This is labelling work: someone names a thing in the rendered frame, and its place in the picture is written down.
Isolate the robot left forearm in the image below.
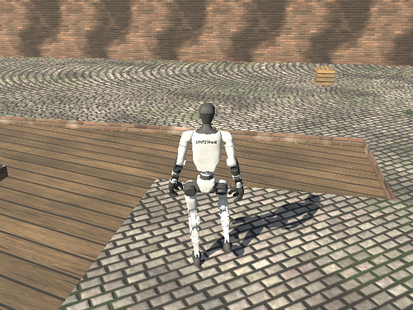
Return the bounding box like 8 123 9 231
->
170 157 183 183

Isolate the robot left foot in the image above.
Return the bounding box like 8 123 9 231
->
192 251 201 267

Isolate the robot right forearm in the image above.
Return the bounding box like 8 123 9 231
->
230 158 243 188

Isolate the robot left thigh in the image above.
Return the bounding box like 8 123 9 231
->
184 180 200 228

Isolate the right robot hand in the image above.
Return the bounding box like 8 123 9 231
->
229 186 244 202

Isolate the left robot upper arm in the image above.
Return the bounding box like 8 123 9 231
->
176 130 194 166

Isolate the right robot upper arm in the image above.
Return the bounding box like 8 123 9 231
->
220 130 237 167

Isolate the left robot hand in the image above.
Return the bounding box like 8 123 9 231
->
168 181 183 196

